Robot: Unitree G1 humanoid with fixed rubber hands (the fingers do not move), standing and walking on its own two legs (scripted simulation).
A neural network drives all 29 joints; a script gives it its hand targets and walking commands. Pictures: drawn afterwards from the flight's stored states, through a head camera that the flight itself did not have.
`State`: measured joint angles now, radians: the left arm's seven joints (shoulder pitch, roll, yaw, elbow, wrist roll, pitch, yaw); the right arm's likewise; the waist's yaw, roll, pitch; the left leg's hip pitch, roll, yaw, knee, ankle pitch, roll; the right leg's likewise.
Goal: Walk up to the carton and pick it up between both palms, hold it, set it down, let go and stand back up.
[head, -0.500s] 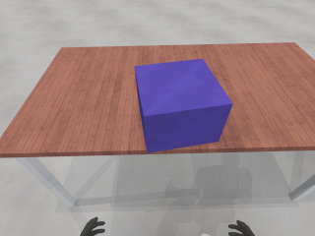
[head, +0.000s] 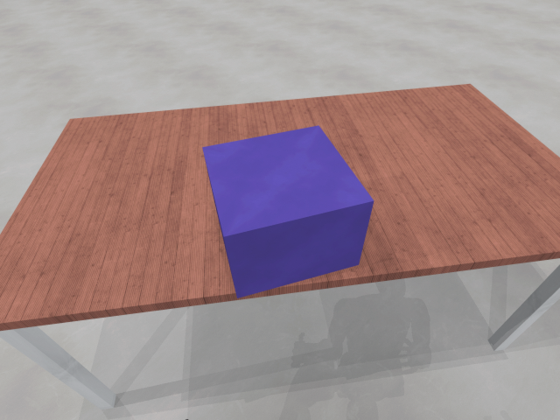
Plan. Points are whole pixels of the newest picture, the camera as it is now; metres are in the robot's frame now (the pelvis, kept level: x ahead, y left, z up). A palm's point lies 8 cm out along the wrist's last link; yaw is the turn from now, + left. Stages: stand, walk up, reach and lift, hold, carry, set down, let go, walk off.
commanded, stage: walk up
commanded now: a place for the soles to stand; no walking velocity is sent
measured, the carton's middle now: (280, 206) +0.55 +0.01 -0.02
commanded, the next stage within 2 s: none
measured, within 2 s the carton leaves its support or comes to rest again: neither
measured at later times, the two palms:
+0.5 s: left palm out of the picture +0.10 +0.19 -0.12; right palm out of the picture +0.11 -0.23 -0.12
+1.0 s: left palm out of the picture +0.14 +0.18 -0.12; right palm out of the picture +0.11 -0.24 -0.12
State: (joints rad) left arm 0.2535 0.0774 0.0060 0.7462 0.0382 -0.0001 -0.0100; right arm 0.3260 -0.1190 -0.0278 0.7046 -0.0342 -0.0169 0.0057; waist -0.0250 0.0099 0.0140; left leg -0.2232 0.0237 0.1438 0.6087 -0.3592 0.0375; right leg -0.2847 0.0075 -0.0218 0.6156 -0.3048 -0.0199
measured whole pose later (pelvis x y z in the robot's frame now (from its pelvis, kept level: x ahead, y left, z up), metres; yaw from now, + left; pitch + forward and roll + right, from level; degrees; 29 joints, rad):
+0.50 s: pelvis +0.03 -0.03 +0.00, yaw -1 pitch -1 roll +1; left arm 0.31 0.12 0.04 0.78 0.03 -0.02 0.00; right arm 0.30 -0.11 -0.02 0.75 -0.03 -0.03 -0.01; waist 0.00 -0.02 0.04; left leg -0.14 0.04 0.15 0.55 -0.37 0.00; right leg -0.24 0.03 -0.02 0.61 -0.35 -0.06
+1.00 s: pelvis +0.05 -0.03 +0.00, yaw -2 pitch -1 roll +1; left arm 0.29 0.13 0.04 0.76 0.04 -0.01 0.01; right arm 0.30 -0.11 -0.03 0.77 -0.02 -0.03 -0.01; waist -0.01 -0.03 0.06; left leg -0.12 0.04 0.12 0.57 -0.42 -0.01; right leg -0.22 0.04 0.00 0.64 -0.39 -0.06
